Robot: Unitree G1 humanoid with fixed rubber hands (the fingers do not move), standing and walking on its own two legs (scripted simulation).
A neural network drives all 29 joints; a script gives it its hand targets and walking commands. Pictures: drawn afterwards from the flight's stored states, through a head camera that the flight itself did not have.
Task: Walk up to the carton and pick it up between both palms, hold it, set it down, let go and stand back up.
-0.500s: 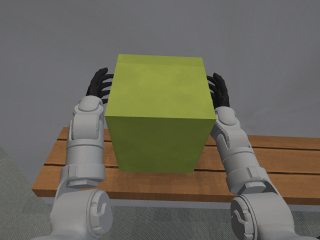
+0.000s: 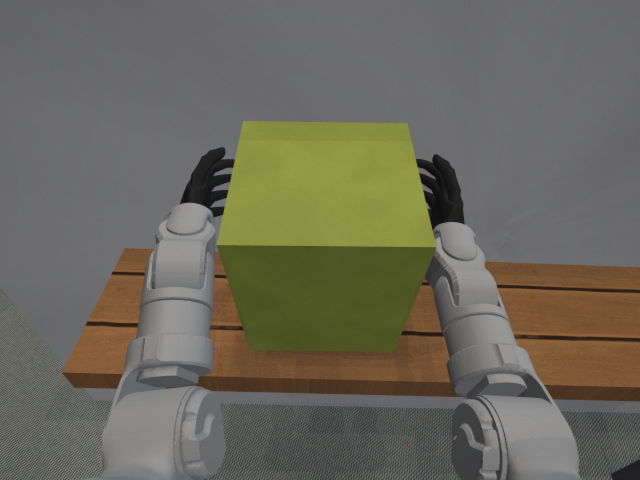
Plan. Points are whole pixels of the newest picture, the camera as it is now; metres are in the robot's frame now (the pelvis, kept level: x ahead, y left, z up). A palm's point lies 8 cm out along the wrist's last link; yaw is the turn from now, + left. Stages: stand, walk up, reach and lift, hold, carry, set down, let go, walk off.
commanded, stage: set down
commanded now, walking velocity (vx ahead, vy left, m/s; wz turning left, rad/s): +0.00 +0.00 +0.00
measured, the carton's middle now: (323, 243) +0.41 -0.02 +0.10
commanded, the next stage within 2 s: none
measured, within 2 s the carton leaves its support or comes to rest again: rests again in 1.56 s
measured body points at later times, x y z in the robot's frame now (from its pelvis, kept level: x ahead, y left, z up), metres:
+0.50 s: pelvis +0.00 +0.00 +0.00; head -0.01 +0.02 +0.45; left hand +0.42 +0.13 +0.14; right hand +0.39 -0.17 +0.14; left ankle +0.01 +0.11 -0.75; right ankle +0.03 -0.12 -0.75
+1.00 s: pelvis +0.00 +0.00 +0.00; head +0.00 +0.02 +0.45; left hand +0.42 +0.12 +0.12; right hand +0.38 -0.18 +0.12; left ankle +0.01 +0.11 -0.75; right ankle +0.03 -0.12 -0.75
